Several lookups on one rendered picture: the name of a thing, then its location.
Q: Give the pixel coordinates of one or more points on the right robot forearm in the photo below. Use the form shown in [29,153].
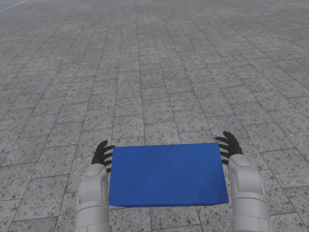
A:
[248,196]

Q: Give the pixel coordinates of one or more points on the left robot hand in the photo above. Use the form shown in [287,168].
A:
[99,156]

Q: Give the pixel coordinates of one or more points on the carton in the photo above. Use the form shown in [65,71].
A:
[172,175]

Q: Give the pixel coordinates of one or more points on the left robot forearm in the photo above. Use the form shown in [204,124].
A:
[92,201]

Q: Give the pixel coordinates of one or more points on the right robot hand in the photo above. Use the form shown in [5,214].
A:
[233,146]

